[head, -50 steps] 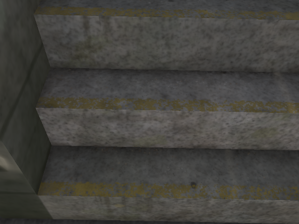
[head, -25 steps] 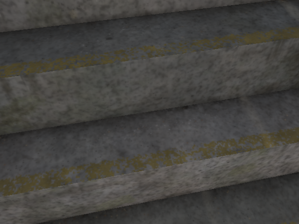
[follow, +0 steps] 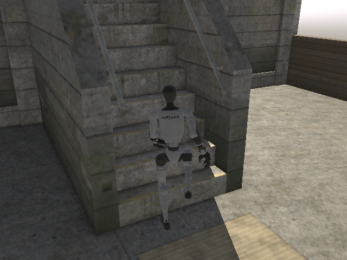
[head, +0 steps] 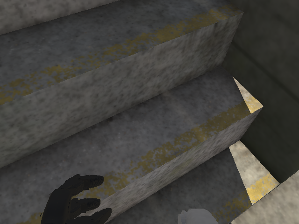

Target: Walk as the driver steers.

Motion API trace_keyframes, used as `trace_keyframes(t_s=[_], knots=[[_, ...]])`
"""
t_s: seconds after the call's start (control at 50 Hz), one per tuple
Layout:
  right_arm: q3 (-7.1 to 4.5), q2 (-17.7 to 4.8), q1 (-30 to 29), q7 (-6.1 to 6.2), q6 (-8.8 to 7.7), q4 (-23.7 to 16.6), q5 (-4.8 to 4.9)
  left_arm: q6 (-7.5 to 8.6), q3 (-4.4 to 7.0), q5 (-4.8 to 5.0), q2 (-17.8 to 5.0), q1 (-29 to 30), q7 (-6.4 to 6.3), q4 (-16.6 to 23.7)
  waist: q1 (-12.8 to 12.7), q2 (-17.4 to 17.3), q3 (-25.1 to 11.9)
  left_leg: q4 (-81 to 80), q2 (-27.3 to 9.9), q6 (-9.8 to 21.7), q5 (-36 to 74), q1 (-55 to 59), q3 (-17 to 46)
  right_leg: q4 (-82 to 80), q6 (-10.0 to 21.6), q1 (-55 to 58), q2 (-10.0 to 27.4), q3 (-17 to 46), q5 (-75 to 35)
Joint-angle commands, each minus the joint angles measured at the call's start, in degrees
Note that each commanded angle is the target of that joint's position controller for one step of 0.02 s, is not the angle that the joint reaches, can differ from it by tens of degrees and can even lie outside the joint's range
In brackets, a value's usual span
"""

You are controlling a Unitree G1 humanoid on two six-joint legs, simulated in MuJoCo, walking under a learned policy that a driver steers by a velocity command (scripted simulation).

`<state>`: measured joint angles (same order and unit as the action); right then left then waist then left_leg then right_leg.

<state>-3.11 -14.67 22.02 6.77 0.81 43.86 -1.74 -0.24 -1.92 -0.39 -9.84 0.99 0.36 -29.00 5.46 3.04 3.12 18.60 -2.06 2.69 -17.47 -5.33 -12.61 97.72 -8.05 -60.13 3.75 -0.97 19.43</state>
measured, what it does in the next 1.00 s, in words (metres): climbs, backwards, turning left: right foot, then left foot 0.23 m higher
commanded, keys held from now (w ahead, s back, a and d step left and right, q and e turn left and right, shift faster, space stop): q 1.00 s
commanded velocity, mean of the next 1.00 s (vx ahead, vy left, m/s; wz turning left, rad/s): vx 0.06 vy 0.00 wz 0.41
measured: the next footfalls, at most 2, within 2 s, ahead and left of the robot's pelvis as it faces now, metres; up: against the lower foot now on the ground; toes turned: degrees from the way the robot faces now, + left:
right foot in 0.18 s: +0.14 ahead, -0.19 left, +0.00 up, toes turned -3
left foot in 0.72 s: +0.02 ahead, +0.15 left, +0.23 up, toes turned +6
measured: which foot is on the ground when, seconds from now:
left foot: down 0.00-0.16, up 0.18-0.70, down 0.72-0.90, up 0.92-1.00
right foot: up 0.00-0.16, down 0.18-0.74, up 0.76-1.00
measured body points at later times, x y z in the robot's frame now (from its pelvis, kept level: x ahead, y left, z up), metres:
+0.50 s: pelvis +0.06 -0.03 +0.00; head +0.14 -0.02 +0.44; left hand +0.05 +0.29 -0.12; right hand +0.37 -0.15 -0.05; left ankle +0.01 +0.09 -0.42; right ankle +0.10 -0.19 -0.75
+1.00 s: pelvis -0.14 +0.03 +0.05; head -0.15 +0.05 +0.50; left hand -0.16 +0.30 -0.07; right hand +0.18 -0.10 +0.06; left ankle -0.11 +0.17 -0.45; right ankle -0.21 -0.04 -0.68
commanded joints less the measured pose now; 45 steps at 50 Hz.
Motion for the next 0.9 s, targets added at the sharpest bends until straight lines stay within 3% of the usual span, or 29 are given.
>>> trace_keyframes(t_s=[0.02,0.04,0.06,0.1,0.12,0.16,0.18,0.2,0.22,0.24,0.26,0.28,0.32,0.34,0.4,0.42,0.44,0.56,0.62,0.68,0.7,0.74,0.76,0.78,0.8,0.82,0.84,0.88,0.9], knots=[[-1.82,-7.8,1.2,-0.1,1.07,-2.3,0.13,2.35,-0.14,0.06,0.2,7.8,1.23,6.1,-1.1,-5.1,-6.9,-1.1,-16.8,7.8,50.6,19.8,12.4,-12.7,1.2,-8.0,2.8,0.2,-3.4],[-1.52,-7.2,-1.1,-0.38,1.02,-2.7,0.51,2.57,0.02,-0.29,0.1,7.2,1.55,5.3,-2.5,-4.7,-6.6,-1.9,-14.7,7.3,54.4,13.3,10.4,-20.7,1.3,2.4,2.7,-2.2,-8.2],[-1.11,-6.7,-6.4,-0.48,0.88,-3.3,-0.3,2.92,0.58,-0.61,-0.1,4.5,1.3,3.7,-5.6,-8.1,-8.8,-0.8,-13.2,6.8,74.6,8.2,8.1,-25.6,2.5,14.7,0.9,-4.0,-10.7],[-2.1,-11.5,-6.5,-1.23,1.86,-3.1,0.41,3.26,2.0,-0.17,-3.3,4.8,0.71,4.5,-7.7,-12.3,-16.0,6.5,-9.1,6.5,91.2,9.8,8.1,-43.6,4.1,31.5,-6.0,-9.8,1.2],[-2.32,-11.4,-7.5,-1.64,1.45,-4.9,0.05,3.8,3.93,-0.09,-7.7,2.4,0.71,2.4,-7.6,-10.2,-14.0,12.1,-9.6,5.2,88.6,10.8,10.5,-56.8,6.9,37.8,-3.9,-4.5,-19.9],[-1.55,-7.6,-9.1,-2.88,-1.26,-6.0,2.99,3.96,6.2,-1.53,-9.3,-5.4,-0.08,-4.3,-10.3,-10.0,-8.8,27.1,-5.9,0.9,52.7,7.5,11.7,-91.6,8.2,49.9,-4.6,-4.2,-47.3],[0.24,-1.1,-11.1,-3.61,-2.74,-7.2,2.0,4.11,5.95,-2.6,-9.3,-13.0,0.07,-9.4,-11.6,0.8,-5.1,49.6,0.8,-1.9,-8.6,-17.8,9.1,-91.9,11.2,65.3,4.3,3.7,-69.9],[1.96,7.7,-7.5,-4.07,-4.5,-6.6,1.41,4.34,5.68,-7.83,-12.5,-20.8,-1.05,-11.9,-10.7,10.8,-12.9,95.1,9.8,-4.4,-36.0,-48.8,17.8,-64.5,22.0,84.2,21.8,14.0,-128.2],[1.88,5.8,-2.8,-4.63,-5.87,-4.7,3.29,2.37,7.07,-9.21,-15.9,-26.9,-1.74,-15.3,-12.8,5.0,-24.8,118.1,12.0,-4.3,-38.5,-60.8,25.0,-64.9,27.2,88.3,29.7,14.2,-123.8],[2.02,5.0,-9.3,-4.39,-5.67,-8.3,4.78,1.28,6.98,-7.69,-14.0,-24.9,-1.35,-17.8,-12.5,3.9,-22.2,128.8,11.6,-4.3,-36.9,-72.9,21.3,-67.4,25.9,89.0,26.6,11.7,-102.3],[3.82,7.2,-14.3,-4.27,-4.94,-13.7,4.54,0.81,6.92,-4.81,-11.8,-20.3,-1.24,-19.6,-9.1,3.3,-17.5,132.8,8.7,-4.3,-35.4,-81.5,21.5,-70.2,23.5,86.8,25.6,10.3,-80.3],[5.71,10.2,-17.6,-4.86,-3.81,-17.3,3.5,0.47,5.91,-2.03,-8.6,-16.2,-2.29,-20.2,-5.6,4.5,-13.9,133.5,4.7,-3.9,-34.5,-83.1,24.0,-74.9,20.3,79.6,25.5,8.5,-61.3],[6.03,8.0,-14.9,-6.7,-1.32,-20.1,1.9,-0.73,4.47,0.7,-8.8,-3.2,-3.4,-18.9,4.0,5.0,-7.4,128.7,1.3,-4.1,-27.6,-70.0,21.6,-80.9,15.3,54.3,22.6,0.2,-42.3],[5.0,3.9,-16.1,-6.71,-1.69,-18.3,-0.25,-0.93,4.9,-1.06,-9.8,-4.9,-3.91,-17.8,-0.4,-2.0,-10.3,125.4,3.5,-7.0,-25.8,-72.1,19.1,-75.8,17.3,67.8,18.2,0.9,-56.8],[5.32,1.1,-17.7,-6.08,-0.99,-19.2,-1.1,0.18,7.35,-1.27,-16.5,-10.8,-6.35,-17.5,-2.4,-0.7,-21.2,104.4,-0.7,-10.0,-22.2,-67.9,18.6,-74.8,19.7,79.7,20.3,1.2,-60.6],[5.62,1.9,-20.3,-5.78,-0.4,-20.4,-0.12,0.31,7.94,-1.16,-17.0,-12.8,-7.55,-17.0,-3.9,1.5,-21.6,103.7,-1.9,-10.2,-20.7,-66.8,18.7,-76.7,20.3,78.9,22.5,2.6,-58.1],[5.3,2.2,-20.3,-5.69,0.26,-22.7,-0.54,0.3,8.37,-1.27,-19.0,-13.4,-7.59,-16.4,-2.5,3.7,-22.5,104.1,-3.6,-8.6,-24.1,-66.6,23.6,-74.6,20.7,78.1,25.0,4.7,-59.4],[4.66,2.2,-24.9,-5.77,1.8,-25.9,-0.3,1.03,10.53,-1.1,-20.2,-21.5,-8.52,-14.6,-6.5,3.3,-18.7,121.8,-3.3,-6.7,-36.5,-83.7,27.9,-75.5,19.2,87.3,30.5,6.7,-48.8],[4.41,1.1,-22.7,-6.47,1.94,-26.4,0.75,0.3,10.79,-1.67,-22.3,-17.6,-8.72,-11.6,-3.9,0.3,-19.4,114.6,-4.6,-6.1,-32.8,-74.8,26.3,-78.2,16.8,81.6,29.1,3.2,-42.2],[2.95,-2.2,-11.6,-6.0,3.18,-24.1,1.17,-1.06,10.04,-1.85,-24.3,-1.3,-7.73,-5.3,5.6,2.6,-18.1,102.8,-4.7,-5.1,-24.8,-50.8,25.0,-82.6,13.4,61.7,25.2,-3.8,-36.2],[2.82,-2.6,-7.8,-5.7,3.57,-23.2,0.23,-2.02,10.11,-0.59,-23.5,3.6,-7.09,-3.7,8.4,2.3,-17.1,81.4,-4.8,-2.3,-25.7,-45.7,25.9,-79.7,12.2,58.8,20.2,-7.0,-29.3],[0.19,-7.3,-8.7,-4.13,3.88,-20.0,0.13,-4.09,8.92,-0.2,-19.2,5.1,-5.86,-0.6,4.4,-6.2,-14.4,53.9,1.8,2.6,-13.7,-24.6,21.0,-68.3,13.4,41.3,12.5,-12.7,-15.4],[-1.98,-12.9,-4.0,-4.81,2.24,-18.9,-0.11,-4.65,7.25,-1.03,-15.4,7.5,-5.18,3.1,5.4,-21.3,-10.8,39.0,3.5,6.3,2.3,-20.8,28.6,-49.2,12.4,33.2,4.6,-12.5,-0.7],[-3.47,-22.2,-13.7,-4.84,0.34,-21.5,-2.07,-5.66,6.91,-1.56,-11.9,1.1,-3.67,6.9,-4.1,-47.4,-13.0,15.7,-1.0,11.4,7.6,-27.5,60.7,-19.0,10.7,23.5,-4.9,-3.9,12.1],[-1.65,-19.4,-26.7,-4.68,0.11,-26.0,-2.31,-5.43,6.01,0.65,-12.1,-2.8,-2.1,8.5,-10.7,-53.9,-14.8,5.8,-1.4,10.5,-4.3,-41.7,71.8,3.9,8.3,30.9,-10.3,3.9,14.6],[0.91,-12.3,-34.5,-4.87,-0.56,-26.9,-0.51,-4.94,6.84,2.77,-11.3,-17.2,-1.73,3.7,-19.2,-48.9,-15.8,15.7,1.6,2.7,-8.8,-52.2,58.5,14.3,6.3,39.3,-10.0,8.2,11.8],[3.03,-5.3,-39.9,-5.33,-0.32,-26.9,0.67,-4.64,7.14,2.16,-11.0,-33.2,-1.92,-3.0,-24.7,-39.1,-13.0,27.3,5.4,-2.6,-0.1,-60.1,39.0,12.3,4.8,45.9,-9.9,1.2,4.9],[3.41,2.2,-43.8,-4.74,-1.08,-28.9,2.63,-4.58,8.07,-3.27,-17.0,-55.4,-3.58,-15.8,-26.9,-14.1,-9.3,44.8,10.0,-11.5,6.8,-69.3,17.6,-8.3,6.1,63.0,-12.5,-10.6,-2.8],[3.17,2.4,-43.5,-3.96,-0.3,-29.0,3.09,-5.62,6.89,-4.8,-15.7,-53.6,-4.13,-14.0,-25.0,-13.7,-7.7,49.7,10.8,-13.3,12.1,-72.2,16.6,-24.8,10.1,67.1,-9.7,-8.4,-3.2]])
